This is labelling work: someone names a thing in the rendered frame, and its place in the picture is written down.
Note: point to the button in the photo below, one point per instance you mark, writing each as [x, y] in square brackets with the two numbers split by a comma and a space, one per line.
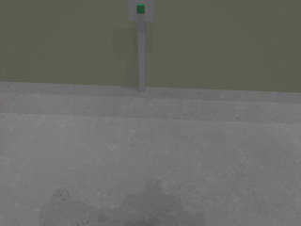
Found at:
[140, 8]

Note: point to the panel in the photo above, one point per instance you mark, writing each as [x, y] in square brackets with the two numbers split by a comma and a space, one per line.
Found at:
[141, 19]

